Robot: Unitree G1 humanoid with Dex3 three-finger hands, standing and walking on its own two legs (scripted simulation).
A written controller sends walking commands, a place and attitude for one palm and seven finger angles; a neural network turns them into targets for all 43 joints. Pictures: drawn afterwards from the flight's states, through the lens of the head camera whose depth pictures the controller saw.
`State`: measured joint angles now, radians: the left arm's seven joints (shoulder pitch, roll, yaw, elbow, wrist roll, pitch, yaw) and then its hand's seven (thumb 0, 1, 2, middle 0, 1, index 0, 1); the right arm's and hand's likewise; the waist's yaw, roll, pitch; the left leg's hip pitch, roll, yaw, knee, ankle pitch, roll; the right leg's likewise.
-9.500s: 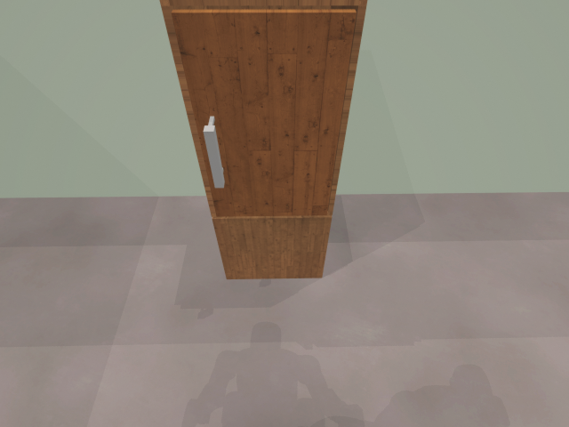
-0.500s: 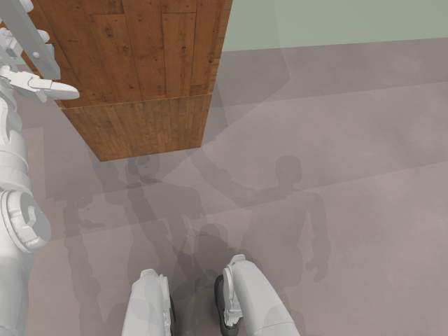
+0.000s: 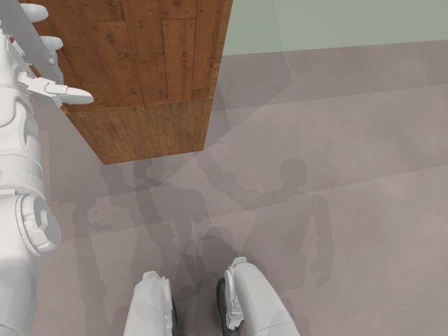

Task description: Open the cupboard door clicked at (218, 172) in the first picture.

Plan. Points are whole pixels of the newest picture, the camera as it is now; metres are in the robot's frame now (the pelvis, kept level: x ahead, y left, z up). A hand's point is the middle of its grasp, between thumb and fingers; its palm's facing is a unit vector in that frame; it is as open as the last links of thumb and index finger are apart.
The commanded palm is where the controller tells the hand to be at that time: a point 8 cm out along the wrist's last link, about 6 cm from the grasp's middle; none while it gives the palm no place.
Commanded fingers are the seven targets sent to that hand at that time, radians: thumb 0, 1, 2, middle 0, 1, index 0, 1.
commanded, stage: slide the fingers in behind the handle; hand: left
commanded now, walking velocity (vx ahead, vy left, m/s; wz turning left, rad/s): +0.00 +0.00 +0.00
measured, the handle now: (30, 30) +0.60 +0.24 +0.06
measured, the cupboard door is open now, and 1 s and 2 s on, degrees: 0 1 43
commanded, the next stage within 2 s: close the thumb around the handle in 0.14 s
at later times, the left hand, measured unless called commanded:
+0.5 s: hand (52, 62) +0.55 +0.21 +0.05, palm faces +0.11 -0.99 -0.02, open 12.1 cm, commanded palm +0.54 +0.24 +0.05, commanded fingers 0.00 0.28 0.64 -0.36 -1.28 -0.36 -1.28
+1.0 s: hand (53, 61) +0.56 +0.21 +0.05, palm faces +0.12 -0.99 -0.02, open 5.7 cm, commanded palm +0.54 +0.23 +0.05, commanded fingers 0.00 0.90 0.90 -0.40 -1.35 -0.40 -1.35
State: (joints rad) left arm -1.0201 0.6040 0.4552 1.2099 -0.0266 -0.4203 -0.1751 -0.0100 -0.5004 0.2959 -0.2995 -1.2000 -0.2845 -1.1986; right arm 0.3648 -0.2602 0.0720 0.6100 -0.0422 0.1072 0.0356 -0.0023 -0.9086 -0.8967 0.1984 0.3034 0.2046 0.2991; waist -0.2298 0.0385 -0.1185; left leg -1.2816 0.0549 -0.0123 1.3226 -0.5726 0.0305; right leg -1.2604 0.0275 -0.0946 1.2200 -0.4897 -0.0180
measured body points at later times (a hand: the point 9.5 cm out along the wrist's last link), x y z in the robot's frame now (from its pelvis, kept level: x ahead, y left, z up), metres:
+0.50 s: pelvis +0.00 +0.00 +0.00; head +0.19 +0.04 +0.41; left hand +0.54 +0.27 +0.05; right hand -0.01 -0.26 -0.11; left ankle +0.01 +0.10 -0.61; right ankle +0.04 -0.12 -0.61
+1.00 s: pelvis +0.00 +0.00 +0.00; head +0.19 +0.04 +0.41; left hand +0.54 +0.26 +0.05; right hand -0.01 -0.26 -0.10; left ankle +0.01 +0.10 -0.61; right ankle +0.04 -0.12 -0.61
